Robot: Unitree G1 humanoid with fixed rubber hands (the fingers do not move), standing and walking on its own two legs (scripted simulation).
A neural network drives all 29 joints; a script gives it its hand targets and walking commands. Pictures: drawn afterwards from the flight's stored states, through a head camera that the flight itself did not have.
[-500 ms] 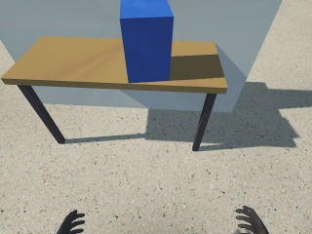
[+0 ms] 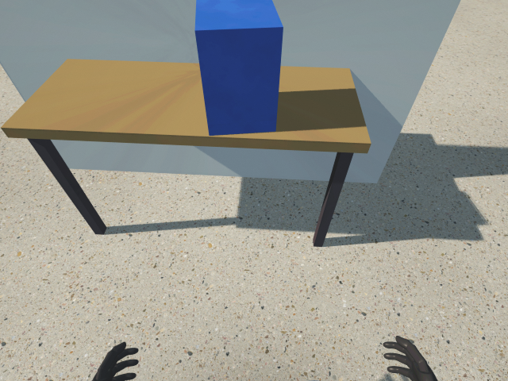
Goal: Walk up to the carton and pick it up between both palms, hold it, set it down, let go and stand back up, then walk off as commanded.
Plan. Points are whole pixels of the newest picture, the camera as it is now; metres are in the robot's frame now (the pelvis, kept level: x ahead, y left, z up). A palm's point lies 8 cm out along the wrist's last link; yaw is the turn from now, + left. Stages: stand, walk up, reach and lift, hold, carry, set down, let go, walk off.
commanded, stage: walk up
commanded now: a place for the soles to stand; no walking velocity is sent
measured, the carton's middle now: (238, 68) +0.90 +0.05 +0.04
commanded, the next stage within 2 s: none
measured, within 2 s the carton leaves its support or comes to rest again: neither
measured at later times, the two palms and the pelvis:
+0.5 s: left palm out of the picture +0.14 +0.38 -0.10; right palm (401, 363) +0.16 -0.21 -0.05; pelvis +0.07 +0.09 +0.01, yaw +3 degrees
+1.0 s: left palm (60, 315) +0.25 +0.35 -0.08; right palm (394, 328) +0.22 -0.23 -0.08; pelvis +0.16 +0.06 +0.01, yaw +1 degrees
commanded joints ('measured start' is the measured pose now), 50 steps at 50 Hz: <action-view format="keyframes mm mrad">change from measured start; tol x32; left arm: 1 92 405 91 -56 24 -73 -7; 50 149 431 71 -22 11 -79 -25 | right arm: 1 23 -367 -83 -43 -18 -53 23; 50 180 -340 -70 -36 -5 -54 52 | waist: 1 43 -61 -152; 12 -11 -130 -48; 15 -123 294 -116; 50 41 -145 57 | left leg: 1 -73 57 -157 -77 -210 106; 6 -486 65 -49 204 -166 25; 12 -32 22 51 -113 -19 46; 14 444 150 -313 -377 -153 97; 17 292 374 -659 -477 -275 211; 23 399 242 -316 -280 734 129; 39 172 150 -95 14 719 94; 42 -429 -61 33 411 -168 23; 50 -238 56 -14 154 -79 17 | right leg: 1 114 -118 231 -216 -268 -145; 3 223 -291 536 -433 -657 -236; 10 113 -307 375 -391 -303 -267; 15 -591 67 6 489 -175 -25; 18 -509 -43 109 488 -38 -30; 36 -262 -13 3 -39 58 -55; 41 586 -221 339 -275 273 -223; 44 234 -371 599 -476 -381 -283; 50 -1 -223 376 -491 -310 -257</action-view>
